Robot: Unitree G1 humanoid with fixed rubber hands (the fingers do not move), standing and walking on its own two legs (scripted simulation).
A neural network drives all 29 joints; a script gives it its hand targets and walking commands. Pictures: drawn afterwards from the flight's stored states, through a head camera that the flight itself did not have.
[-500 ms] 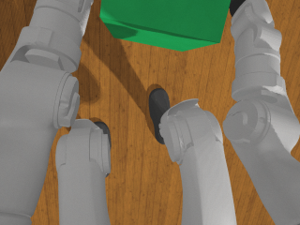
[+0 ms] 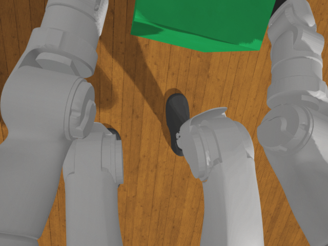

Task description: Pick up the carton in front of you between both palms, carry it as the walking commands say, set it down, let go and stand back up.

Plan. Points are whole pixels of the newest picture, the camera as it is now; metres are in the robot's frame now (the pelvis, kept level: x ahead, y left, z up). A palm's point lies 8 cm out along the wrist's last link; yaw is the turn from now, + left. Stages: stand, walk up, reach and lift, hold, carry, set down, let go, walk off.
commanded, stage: set down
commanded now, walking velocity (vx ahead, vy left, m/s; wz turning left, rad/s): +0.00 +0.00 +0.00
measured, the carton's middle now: out of the picture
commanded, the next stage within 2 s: let go in 1.42 s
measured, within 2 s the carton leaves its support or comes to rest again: neither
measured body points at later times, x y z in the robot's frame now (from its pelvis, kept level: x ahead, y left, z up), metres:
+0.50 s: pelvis -0.01 -0.01 +0.00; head +0.38 +0.00 +0.22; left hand +0.63 +0.07 -0.17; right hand +0.50 -0.29 -0.17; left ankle +0.07 +0.09 -0.35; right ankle +0.15 -0.13 -0.35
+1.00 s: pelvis +0.00 -0.02 +0.11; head +0.36 -0.03 +0.38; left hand +0.64 +0.07 -0.01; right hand +0.50 -0.29 -0.01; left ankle +0.07 +0.09 -0.35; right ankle +0.15 -0.13 -0.35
